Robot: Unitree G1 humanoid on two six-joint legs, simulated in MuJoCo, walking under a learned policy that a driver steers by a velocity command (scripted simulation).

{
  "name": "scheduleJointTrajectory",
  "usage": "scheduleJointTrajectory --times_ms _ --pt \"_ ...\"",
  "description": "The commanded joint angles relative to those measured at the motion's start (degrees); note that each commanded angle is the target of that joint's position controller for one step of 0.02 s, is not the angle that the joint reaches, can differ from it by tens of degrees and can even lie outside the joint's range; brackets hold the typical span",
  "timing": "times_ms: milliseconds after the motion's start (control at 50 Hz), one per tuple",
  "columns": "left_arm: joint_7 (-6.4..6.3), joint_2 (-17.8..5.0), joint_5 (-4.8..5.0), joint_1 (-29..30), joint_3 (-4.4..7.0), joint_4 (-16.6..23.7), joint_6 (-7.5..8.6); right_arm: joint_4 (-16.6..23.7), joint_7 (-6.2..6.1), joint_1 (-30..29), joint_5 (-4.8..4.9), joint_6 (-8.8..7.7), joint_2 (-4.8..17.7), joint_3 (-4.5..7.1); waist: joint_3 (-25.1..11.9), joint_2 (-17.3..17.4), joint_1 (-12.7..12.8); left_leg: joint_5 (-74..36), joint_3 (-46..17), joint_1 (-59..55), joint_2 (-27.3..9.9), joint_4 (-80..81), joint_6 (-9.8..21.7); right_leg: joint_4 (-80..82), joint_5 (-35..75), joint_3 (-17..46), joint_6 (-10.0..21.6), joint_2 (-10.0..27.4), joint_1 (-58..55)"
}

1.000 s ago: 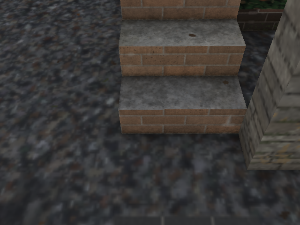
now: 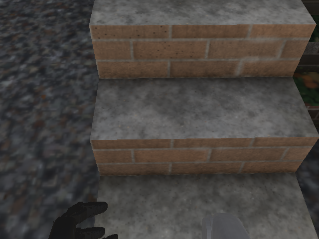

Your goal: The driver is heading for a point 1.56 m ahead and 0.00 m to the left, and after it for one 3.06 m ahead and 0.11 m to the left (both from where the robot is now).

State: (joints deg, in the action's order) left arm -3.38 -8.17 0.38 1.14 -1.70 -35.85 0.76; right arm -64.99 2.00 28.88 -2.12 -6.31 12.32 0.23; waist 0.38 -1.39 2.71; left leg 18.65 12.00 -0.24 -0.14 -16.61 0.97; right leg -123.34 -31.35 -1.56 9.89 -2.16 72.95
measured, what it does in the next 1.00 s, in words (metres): climbs: right foot 0.20 m higher, then left foot 0.20 m higher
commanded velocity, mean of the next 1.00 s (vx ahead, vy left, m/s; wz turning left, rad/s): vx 0.56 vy -0.32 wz -0.13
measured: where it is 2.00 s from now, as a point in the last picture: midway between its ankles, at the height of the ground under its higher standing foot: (209, 214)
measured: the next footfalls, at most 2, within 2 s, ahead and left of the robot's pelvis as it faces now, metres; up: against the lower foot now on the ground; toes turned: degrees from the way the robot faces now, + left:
right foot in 0.12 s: +0.22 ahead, -0.06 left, +0.20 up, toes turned -4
left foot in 0.46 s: +0.46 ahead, +0.00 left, +0.39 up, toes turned -24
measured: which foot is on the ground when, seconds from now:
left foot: down 0.00-0.10, up 0.12-0.44, down 0.46-0.86, up 0.88-1.00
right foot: up 0.00-0.10, down 0.12-0.44, up 0.46-0.84, down 0.86-1.00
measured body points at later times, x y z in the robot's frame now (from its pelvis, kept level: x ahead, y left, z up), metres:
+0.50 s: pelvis +0.30 -0.05 +0.26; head +0.31 -0.05 +0.71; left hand +0.43 +0.20 +0.14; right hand +0.43 -0.30 +0.18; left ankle +0.42 +0.02 -0.36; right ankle +0.16 -0.09 -0.39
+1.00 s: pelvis +0.41 -0.22 +0.36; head +0.42 -0.22 +0.81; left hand +0.60 -0.05 +0.27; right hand +0.45 -0.52 +0.25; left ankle +0.35 -0.13 -0.15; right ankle +0.44 -0.34 -0.35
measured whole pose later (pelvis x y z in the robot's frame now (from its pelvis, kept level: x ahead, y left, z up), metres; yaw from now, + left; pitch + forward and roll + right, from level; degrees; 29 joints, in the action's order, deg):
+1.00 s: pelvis +0.41 -0.22 +0.36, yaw -8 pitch +0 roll -2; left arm 3.2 -7.3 -0.5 -11.2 -0.5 -34.8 2.6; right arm -44.7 -3.3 16.6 -1.5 0.9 15.4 7.2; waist 0.4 1.9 -0.1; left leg 24.9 1.8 38.8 1.9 -102.5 -3.0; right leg -41.2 -17.5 -7.0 1.4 1.5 23.6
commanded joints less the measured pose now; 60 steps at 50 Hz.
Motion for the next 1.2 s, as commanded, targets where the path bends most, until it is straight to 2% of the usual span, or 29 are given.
scheduleJointTrajectory --times_ms 20,40,80,100,120,140,160,220,320,340,360,380,400,420,440,460,500,540,600,720,780,800,840,860,900,960,1040,1140,1200 --pt "0.60 -1.4 -0.09 1.9 -2.80 8.7 -0.05 7.1 -0.76 -11.9 2.11 -0.86 4.4 -1.02 2.0 2.3 11.0 -69.8 9.4 32.9 -8.6 19.3 2.1 26.5 6.4 -8.7 1.1 -0.3 -33.8" --pt "2.19 -8.6 0.63 -9.0 -0.10 2.3 -0.58 12.3 -2.44 -15.5 5.62 -1.18 9.1 -0.30 -10.3 2.5 13.4 -102.1 7.8 33.6 -6.9 11.0 5.2 31.7 14.0 -11.0 -1.7 -8.1 -55.3" --pt "2.59 -12.0 -0.79 -32.1 1.88 -3.7 -1.59 17.2 -2.65 -23.4 6.93 -2.79 26.7 5.66 -27.8 10.6 23.2 -144.4 2.7 8.4 -17.5 -19.0 7.5 40.6 11.3 -8.1 -1.6 -6.6 -61.3" --pt "3.82 -14.9 -0.73 -30.6 3.01 -4.7 -0.04 18.8 -1.97 -21.0 7.25 -1.02 23.9 5.91 -27.8 10.5 17.7 -138.4 -0.5 4.2 -16.1 -34.6 8.8 57.2 9.4 -3.8 -1.4 -11.0 -62.7" --pt "3.64 -16.6 -0.75 -20.9 4.92 -4.4 0.68 23.2 -0.74 -17.8 2.46 -0.93 15.9 4.85 -25.1 -5.6 7.7 -72.7 -4.8 21.8 -3.8 -67.2 3.7 78.0 14.3 11.4 5.9 -8.2 -71.0" --pt "3.08 -21.6 -2.13 -8.1 7.81 -0.9 0.09 26.0 0.85 -12.7 -0.61 -2.19 11.8 2.93 -31.9 -20.7 -0.5 -24.9 -13.4 43.7 10.0 -104.1 -0.1 95.2 23.3 51.2 14.6 8.9 -81.5" --pt "3.13 -17.4 -1.37 -10.2 7.56 -3.2 -0.23 29.7 0.18 -16.6 -4.13 -3.07 3.9 0.36 -29.7 -2.6 -2.8 -21.2 -18.3 48.1 4.9 -116.6 3.1 91.1 34.4 43.4 12.8 3.3 -77.9" --pt "2.22 -10.5 -3.18 -19.0 4.71 -13.8 0.56 36.9 -2.13 -25.4 -5.61 -0.35 -8.8 -4.93 -2.8 5.3 -6.5 -7.5 -18.1 65.4 1.6 -118.6 5.1 98.8 21.7 32.9 6.0 0.3 -54.5" --pt "4.41 -9.7 -3.19 -29.2 4.48 -16.7 4.80 42.8 -3.67 -38.3 -3.95 0.87 -10.4 -5.75 3.7 4.0 -2.4 11.7 -11.6 80.4 2.5 -127.0 6.3 99.4 22.4 26.4 3.3 1.0 -52.4" --pt "4.48 -11.7 -0.66 -27.5 5.44 -15.3 3.53 42.7 -3.90 -39.8 -3.33 0.80 -4.8 -3.93 7.4 -0.3 -0.3 18.2 -7.9 74.4 3.9 -108.5 4.1 107.1 43.3 19.1 4.4 -2.3 -50.0" --pt "5.77 -8.9 -0.07 -23.1 4.99 -10.1 1.34 39.7 -6.28 -36.6 0.90 2.23 2.0 -0.84 7.6 -2.7 1.2 26.5 -3.1 59.9 7.9 -92.9 1.5 110.9 74.3 13.1 6.6 -3.8 -46.2" --pt "5.55 -9.8 -1.12 -13.5 5.92 -6.7 -0.47 40.7 -7.24 -27.7 2.44 4.00 2.3 -1.14 7.5 -2.6 -6.4 16.3 -1.0 26.6 7.1 -60.6 -0.3 110.9 82.8 12.0 4.2 -7.5 -25.7" --pt "6.16 -17.2 0.06 -14.4 8.29 -3.6 0.32 37.8 -9.37 -21.5 4.35 6.07 3.4 1.41 -4.5 -6.0 -7.1 6.5 -2.5 3.9 8.4 -53.6 -1.3 110.5 96.7 17.8 4.0 -1.7 -25.9" --pt "7.84 -21.0 -0.69 -8.2 9.34 -1.8 1.01 30.4 -11.12 -7.3 6.39 8.01 3.4 3.33 -17.8 -10.2 -12.5 -2.7 -9.7 -6.2 5.2 -51.9 0.1 99.9 103.2 18.6 1.8 2.4 -35.7" --pt "8.60 -21.7 -0.48 -5.9 9.80 -0.1 0.56 25.1 -12.12 0.2 4.11 9.59 4.0 4.75 -27.8 4.2 -18.0 -1.4 -25.4 -10.5 0.3 -33.1 2.4 79.6 61.4 17.7 -2.3 -1.5 -44.1" --pt "8.27 -15.7 -0.63 -11.1 8.80 2.3 1.93 26.7 -11.66 -3.9 0.92 9.76 9.0 6.81 -29.7 14.1 -13.3 -4.3 -49.9 -6.4 -14.4 -20.4 8.8 47.8 16.6 17.2 -9.6 -7.3 -48.6" --pt "8.83 -7.4 -5.53 -21.7 6.94 3.1 0.67 26.2 -12.23 -17.9 1.50 10.94 7.3 6.54 -14.4 5.0 -3.5 19.2 -77.3 19.7 -17.1 -5.2 14.3 15.3 26.6 25.9 -10.9 -12.0 -33.9" --pt "8.03 -3.6 -6.77 -16.8 4.23 3.5 0.70 20.0 -9.58 -23.0 1.50 8.12 0.6 4.79 3.2 -5.7 1.4 24.3 -56.4 33.0 -10.4 -18.9 13.3 9.6 34.1 23.6 -10.9 -9.1 -23.0" --pt "7.63 -3.6 -5.47 -14.9 2.91 1.6 0.61 14.3 -7.02 -16.1 0.06 3.41 1.7 5.39 1.8 -1.3 1.9 6.1 -34.4 24.3 -3.4 -25.9 11.0 13.5 27.6 14.9 -11.8 -4.3 -17.3" --pt "5.37 -2.0 -6.03 -0.9 1.07 10.3 -0.71 16.5 -7.32 -13.8 -0.32 2.10 7.5 7.62 0.4 6.9 0.7 -1.2 -36.9 29.2 -3.5 -23.4 9.2 34.4 27.8 10.8 -12.6 5.7 -16.7" --pt "7.09 0.3 1.21 4.1 -0.37 13.4 -0.54 20.4 -8.30 -9.8 -2.87 5.42 12.7 9.96 -2.9 16.2 -7.1 -1.5 -27.9 36.6 -2.2 -6.2 6.7 69.1 14.2 -6.0 -13.6 -0.3 -46.1" --pt "7.95 0.8 2.49 -3.5 0.59 11.6 -0.53 20.9 -8.50 -10.5 -2.49 5.61 14.3 10.57 -5.9 26.0 -3.8 -11.3 -31.4 36.9 -6.2 -2.4 6.0 65.8 19.8 -4.1 -12.5 0.4 -57.2" --pt "7.68 -5.6 0.10 -18.0 4.34 6.2 0.11 23.4 -7.89 -17.5 -2.59 5.04 11.0 10.52 -10.9 16.1 3.9 -17.8 -24.4 31.2 -2.4 -25.3 3.6 74.4 28.8 -4.2 -12.6 -1.1 -62.9" --pt "8.01 -3.5 -0.43 -20.7 3.38 4.6 1.31 22.9 -6.75 -12.6 -1.88 5.30 8.9 9.35 -9.9 2.5 6.2 -7.3 -21.1 33.5 1.5 -34.8 3.9 95.3 26.9 -1.8 -12.6 0.3 -74.3" --pt "7.62 -13.0 -0.50 -21.1 5.35 5.0 2.60 25.2 -5.16 -2.1 0.98 5.28 1.8 6.72 -16.5 -19.2 0.7 17.9 -11.8 52.6 5.3 -65.7 -2.4 95.6 48.2 26.0 -6.5 24.0 -88.0" --pt "6.60 -7.0 -0.64 -8.6 4.14 7.7 3.21 23.6 -5.43 -10.4 0.75 5.76 4.8 6.90 -8.3 -7.0 -0.9 3.4 -9.1 50.9 1.2 -97.8 -5.1 106.6 12.5 24.6 0.6 22.9 -63.2" --pt "5.33 -8.3 -0.03 -10.0 4.00 4.6 5.69 30.6 -4.02 -17.5 1.58 8.50 8.9 6.63 -3.7 -0.6 -4.6 9.0 -13.2 49.1 -1.3 -95.9 -2.9 101.7 44.2 10.9 3.6 22.8 -63.6" --pt "3.15 -12.0 -4.04 -14.4 4.89 2.6 5.21 33.2 -3.26 -21.6 -0.49 11.29 6.3 5.65 -4.2 -4.9 -3.3 7.0 -9.4 50.6 0.0 -90.8 -2.1 104.4 42.0 0.2 2.4 23.3 -70.1" --pt "3.74 -10.9 -3.84 -13.0 3.90 3.2 3.53 34.7 -2.62 -24.8 -0.31 12.71 8.0 5.73 -1.1 -5.6 -3.2 0.2 -8.6 46.6 -1.4 -79.0 -1.6 103.8 38.4 -7.2 -1.0 21.8 -65.7"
